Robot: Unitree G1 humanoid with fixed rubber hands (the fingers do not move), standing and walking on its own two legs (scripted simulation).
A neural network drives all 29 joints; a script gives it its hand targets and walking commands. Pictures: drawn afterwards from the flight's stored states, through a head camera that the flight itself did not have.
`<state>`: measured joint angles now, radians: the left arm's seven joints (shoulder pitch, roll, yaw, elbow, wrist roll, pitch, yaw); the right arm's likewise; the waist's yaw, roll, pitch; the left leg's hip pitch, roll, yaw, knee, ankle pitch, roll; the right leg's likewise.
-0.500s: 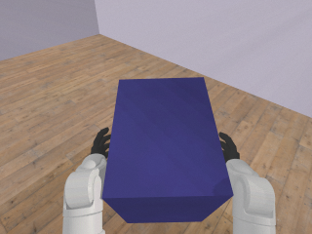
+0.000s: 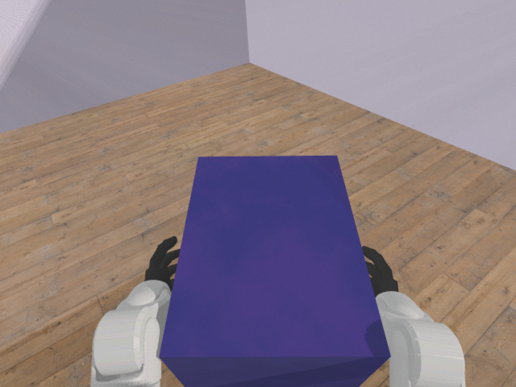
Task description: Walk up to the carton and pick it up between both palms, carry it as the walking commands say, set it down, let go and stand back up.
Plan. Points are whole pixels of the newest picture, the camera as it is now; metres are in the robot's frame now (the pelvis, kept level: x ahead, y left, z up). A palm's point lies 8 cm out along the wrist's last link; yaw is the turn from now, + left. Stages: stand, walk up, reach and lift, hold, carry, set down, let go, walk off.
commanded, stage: carry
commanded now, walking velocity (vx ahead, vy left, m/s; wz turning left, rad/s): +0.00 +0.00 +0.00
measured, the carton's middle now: (268, 285) +0.28 +0.01 +0.05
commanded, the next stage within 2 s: none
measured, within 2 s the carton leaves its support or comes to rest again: neither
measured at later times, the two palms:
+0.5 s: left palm out of the picture +0.09 +0.19 +0.08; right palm (362, 383) +0.14 -0.10 +0.08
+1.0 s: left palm out of the picture +0.09 +0.19 +0.09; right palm out of the picture +0.13 -0.10 +0.08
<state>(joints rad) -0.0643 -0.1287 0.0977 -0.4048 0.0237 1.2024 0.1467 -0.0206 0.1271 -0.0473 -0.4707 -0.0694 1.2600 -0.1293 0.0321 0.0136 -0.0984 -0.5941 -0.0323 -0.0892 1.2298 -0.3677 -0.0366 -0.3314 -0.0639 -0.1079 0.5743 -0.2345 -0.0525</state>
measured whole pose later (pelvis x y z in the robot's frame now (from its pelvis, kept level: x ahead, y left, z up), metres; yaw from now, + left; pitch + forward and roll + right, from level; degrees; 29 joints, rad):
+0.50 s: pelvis -0.11 +0.00 -0.01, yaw +8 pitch +1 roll +0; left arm -0.02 -0.13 0.12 -0.40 0.03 1.23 0.15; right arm 0.00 0.13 -0.01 -0.40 -0.07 1.26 -0.13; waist 0.03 0.01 -0.17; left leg -0.40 0.00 -0.01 0.59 -0.22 0.01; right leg -0.35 -0.06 -0.06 0.58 -0.25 0.03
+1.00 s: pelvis -0.11 +0.00 -0.01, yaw +8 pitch +1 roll +0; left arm -0.02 -0.13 0.12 -0.40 0.03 1.23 0.15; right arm 0.01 0.13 -0.01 -0.42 -0.07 1.26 -0.14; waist 0.03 0.01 -0.17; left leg -0.39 0.01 -0.01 0.57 -0.20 0.01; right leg -0.36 -0.06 -0.06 0.58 -0.24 0.03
